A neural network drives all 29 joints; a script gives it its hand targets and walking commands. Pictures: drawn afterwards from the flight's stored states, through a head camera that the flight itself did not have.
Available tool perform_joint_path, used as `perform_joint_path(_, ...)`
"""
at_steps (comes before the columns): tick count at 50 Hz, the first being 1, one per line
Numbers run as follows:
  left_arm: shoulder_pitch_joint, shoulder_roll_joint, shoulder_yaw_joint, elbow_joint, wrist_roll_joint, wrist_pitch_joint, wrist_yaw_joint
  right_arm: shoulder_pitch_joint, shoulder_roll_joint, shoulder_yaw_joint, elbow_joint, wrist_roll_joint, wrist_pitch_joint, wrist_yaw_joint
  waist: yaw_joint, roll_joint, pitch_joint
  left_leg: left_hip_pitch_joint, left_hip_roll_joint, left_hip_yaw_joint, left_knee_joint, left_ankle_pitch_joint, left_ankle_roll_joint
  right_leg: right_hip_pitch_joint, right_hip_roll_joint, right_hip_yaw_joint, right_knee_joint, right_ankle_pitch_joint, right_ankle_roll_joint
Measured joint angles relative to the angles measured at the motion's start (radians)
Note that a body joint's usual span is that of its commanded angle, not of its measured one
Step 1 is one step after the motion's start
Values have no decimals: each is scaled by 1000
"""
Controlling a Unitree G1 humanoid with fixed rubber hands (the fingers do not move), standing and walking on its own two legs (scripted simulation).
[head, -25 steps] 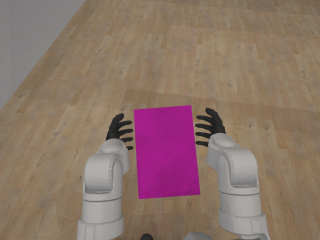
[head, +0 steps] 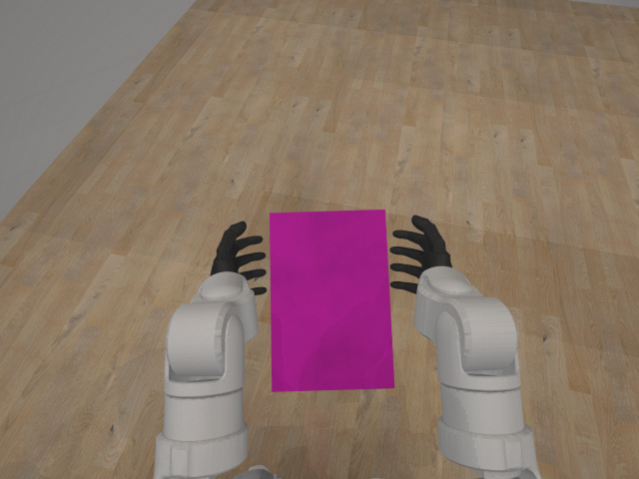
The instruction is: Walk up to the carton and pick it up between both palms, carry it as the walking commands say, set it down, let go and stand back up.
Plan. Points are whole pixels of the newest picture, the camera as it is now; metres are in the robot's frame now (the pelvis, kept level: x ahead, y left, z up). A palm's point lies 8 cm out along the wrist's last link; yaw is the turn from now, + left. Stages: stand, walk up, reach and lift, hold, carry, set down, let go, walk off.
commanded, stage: carry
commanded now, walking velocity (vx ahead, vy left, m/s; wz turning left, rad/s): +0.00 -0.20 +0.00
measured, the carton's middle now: (329, 296) +0.36 -0.01 -0.03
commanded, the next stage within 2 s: none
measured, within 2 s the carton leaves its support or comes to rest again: neither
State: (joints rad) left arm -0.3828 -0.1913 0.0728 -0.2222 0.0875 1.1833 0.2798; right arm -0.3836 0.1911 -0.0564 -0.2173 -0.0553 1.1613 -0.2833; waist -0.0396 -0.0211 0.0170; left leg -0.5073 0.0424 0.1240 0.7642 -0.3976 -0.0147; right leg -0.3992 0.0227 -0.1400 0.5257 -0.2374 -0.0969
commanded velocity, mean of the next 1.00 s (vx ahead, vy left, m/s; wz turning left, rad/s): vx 0.00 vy -0.20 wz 0.00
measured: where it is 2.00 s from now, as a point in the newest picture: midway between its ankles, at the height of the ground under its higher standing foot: outside the picture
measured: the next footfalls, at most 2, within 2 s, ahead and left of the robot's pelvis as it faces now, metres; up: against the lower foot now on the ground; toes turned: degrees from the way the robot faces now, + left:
left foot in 0.06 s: +0.10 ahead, +0.10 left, +0.00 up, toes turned +8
left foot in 0.94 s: +0.07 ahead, +0.00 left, +0.00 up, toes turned +9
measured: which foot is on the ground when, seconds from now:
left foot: up 0.00-0.04, down 0.06-0.62, up 0.64-0.92, down 0.94-1.00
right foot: down 0.00-0.90, up 0.92-1.00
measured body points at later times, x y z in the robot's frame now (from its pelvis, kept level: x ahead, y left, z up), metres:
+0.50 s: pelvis +0.06 -0.09 -0.01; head +0.07 -0.07 +0.44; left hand +0.38 +0.01 +0.08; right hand +0.37 -0.22 +0.09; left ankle +0.06 +0.03 -0.73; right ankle +0.03 -0.12 -0.73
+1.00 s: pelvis +0.01 -0.15 -0.01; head +0.02 -0.14 +0.44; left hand +0.34 -0.05 +0.09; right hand +0.32 -0.29 +0.10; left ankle +0.03 -0.01 -0.74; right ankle +0.00 -0.23 -0.70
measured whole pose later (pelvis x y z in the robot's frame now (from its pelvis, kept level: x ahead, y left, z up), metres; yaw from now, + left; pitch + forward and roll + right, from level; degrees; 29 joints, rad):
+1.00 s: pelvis +0.01 -0.15 -0.01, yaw -4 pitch +4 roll +0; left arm -0.35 -0.18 0.07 -0.21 0.07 1.19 0.28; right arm -0.39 0.19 -0.04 -0.17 -0.08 1.18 -0.29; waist -0.03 -0.01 -0.06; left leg -0.36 0.14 0.19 0.58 -0.29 -0.04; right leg -0.49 0.01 -0.09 0.90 -0.41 0.04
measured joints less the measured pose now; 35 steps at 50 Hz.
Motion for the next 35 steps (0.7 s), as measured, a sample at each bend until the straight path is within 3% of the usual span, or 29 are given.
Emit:
perform_joint_path(3,7,3,-2,-12,2,-6,2,9,-3,13,-8,2,-8,6,-5,5,-4,53,12,28,-182,212,33,5,29,-5,68,-57,-5)
perform_joint_path(7,30,11,-1,-2,-5,-7,1,12,-4,20,27,0,-11,13,15,-8,-32,60,36,44,-133,133,44,-36,10,20,204,-185,75)
perform_joint_path(10,45,17,-8,4,-24,3,1,17,-5,19,39,-8,3,10,33,22,-53,74,70,40,-136,114,15,9,-21,10,85,-133,102)
perform_joint_path(12,49,17,-15,12,-32,2,0,26,-9,20,39,-13,4,7,40,43,-59,84,99,26,-132,105,-8,43,-6,-30,32,-46,76)
perform_joint_path(14,42,15,-25,24,-36,6,0,36,-13,16,31,-18,9,3,38,47,-74,83,113,14,-124,102,-21,52,8,-45,29,-62,30)
perform_joint_path(19,27,10,-45,37,-18,8,3,43,-15,7,14,-17,12,-5,15,8,-92,63,66,11,-16,-40,-5,45,-5,-55,72,-114,-12)
perform_joint_path(24,34,13,-25,30,-2,17,6,34,-12,22,26,-2,22,5,-8,-11,-91,131,41,53,-133,80,16,56,8,-63,96,-135,-22)
perform_joint_path(28,52,18,-11,21,-4,27,10,19,-6,33,59,-3,28,10,8,-12,-95,128,65,61,-112,62,-1,50,14,-64,114,-152,53)
perform_joint_path(29,55,19,-10,22,-8,29,9,15,-5,32,66,-7,30,9,15,-1,-97,126,75,60,-105,59,-7,59,23,-70,96,-158,48)
perform_joint_path(32,45,16,-13,37,-23,37,4,17,-6,23,73,-25,35,2,32,22,-102,107,100,43,-65,28,-15,71,52,-88,60,-115,-50)
perform_joint_path(35,28,10,-21,50,-27,38,0,28,-10,14,63,-33,30,-8,35,-7,-97,52,67,15,78,-109,-2,68,39,-96,50,-108,-79)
